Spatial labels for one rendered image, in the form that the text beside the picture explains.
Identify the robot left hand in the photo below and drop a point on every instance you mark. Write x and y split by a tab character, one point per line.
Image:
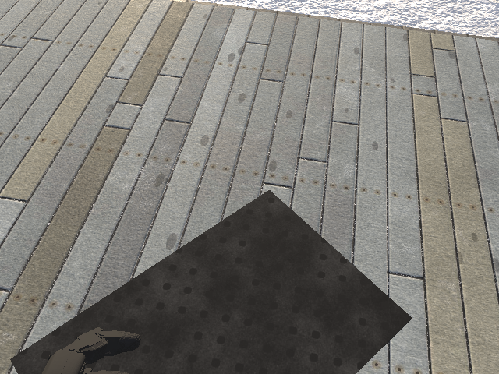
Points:
88	348

